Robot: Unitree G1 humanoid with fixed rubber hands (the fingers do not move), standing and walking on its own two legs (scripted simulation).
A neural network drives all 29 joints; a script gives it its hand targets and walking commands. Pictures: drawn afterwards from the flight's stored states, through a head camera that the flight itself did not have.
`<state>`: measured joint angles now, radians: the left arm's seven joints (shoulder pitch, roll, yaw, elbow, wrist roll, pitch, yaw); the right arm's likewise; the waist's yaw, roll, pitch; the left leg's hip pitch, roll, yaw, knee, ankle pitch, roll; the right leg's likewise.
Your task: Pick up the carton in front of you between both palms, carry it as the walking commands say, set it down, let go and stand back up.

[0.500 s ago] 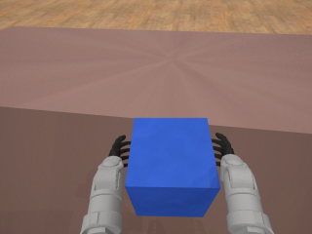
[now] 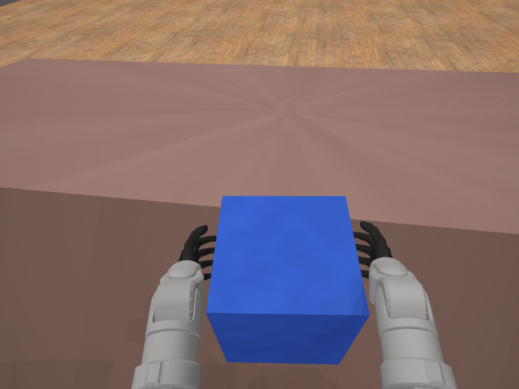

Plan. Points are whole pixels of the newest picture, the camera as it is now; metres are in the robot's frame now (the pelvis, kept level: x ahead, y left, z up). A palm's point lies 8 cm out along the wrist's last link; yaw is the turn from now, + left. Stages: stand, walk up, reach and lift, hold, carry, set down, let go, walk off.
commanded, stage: hold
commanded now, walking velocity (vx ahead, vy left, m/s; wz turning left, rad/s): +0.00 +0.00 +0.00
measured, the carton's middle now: (283, 283) +0.30 +0.00 -0.03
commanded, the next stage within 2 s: carry in 0.34 s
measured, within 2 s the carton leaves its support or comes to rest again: neither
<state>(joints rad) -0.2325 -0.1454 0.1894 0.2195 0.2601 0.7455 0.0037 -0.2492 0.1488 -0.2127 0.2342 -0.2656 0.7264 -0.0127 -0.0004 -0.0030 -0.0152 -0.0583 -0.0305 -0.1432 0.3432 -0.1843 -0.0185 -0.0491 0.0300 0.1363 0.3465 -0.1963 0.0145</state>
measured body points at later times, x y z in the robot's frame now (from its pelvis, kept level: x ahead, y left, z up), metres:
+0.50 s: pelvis +0.00 -0.01 -0.01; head -0.04 -0.01 +0.44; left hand +0.31 +0.14 +0.05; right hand +0.31 -0.16 +0.05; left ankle +0.01 +0.14 -0.75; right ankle +0.00 -0.14 -0.74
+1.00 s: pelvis +0.23 -0.04 -0.02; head +0.20 -0.06 +0.43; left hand +0.47 +0.10 +0.07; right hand +0.46 -0.21 +0.07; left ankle +0.08 +0.09 -0.74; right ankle +0.29 -0.13 -0.75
